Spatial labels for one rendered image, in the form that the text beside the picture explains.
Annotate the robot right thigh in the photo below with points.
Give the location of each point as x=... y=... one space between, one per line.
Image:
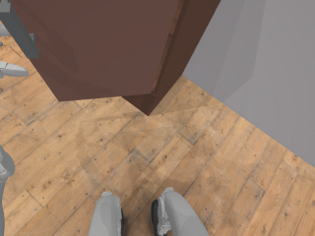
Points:
x=183 y=219

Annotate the cupboard door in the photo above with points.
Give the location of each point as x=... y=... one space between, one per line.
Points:
x=89 y=49

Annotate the right robot shin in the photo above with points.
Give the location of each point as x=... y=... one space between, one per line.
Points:
x=163 y=225

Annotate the left robot upper arm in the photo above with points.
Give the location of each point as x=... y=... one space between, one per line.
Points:
x=7 y=169

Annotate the robot left hand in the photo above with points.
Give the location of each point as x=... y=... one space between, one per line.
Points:
x=7 y=69

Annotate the handle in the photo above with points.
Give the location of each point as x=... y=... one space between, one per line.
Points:
x=15 y=27

